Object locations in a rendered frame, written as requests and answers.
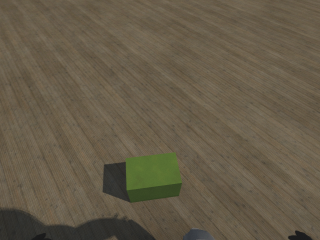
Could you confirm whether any carton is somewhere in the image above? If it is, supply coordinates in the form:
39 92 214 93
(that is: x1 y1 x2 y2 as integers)
125 152 182 203

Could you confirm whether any robot right thigh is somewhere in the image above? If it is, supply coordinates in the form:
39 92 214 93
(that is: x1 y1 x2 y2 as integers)
183 229 215 240

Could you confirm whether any right robot hand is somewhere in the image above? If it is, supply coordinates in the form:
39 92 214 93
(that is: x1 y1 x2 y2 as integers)
288 230 312 240

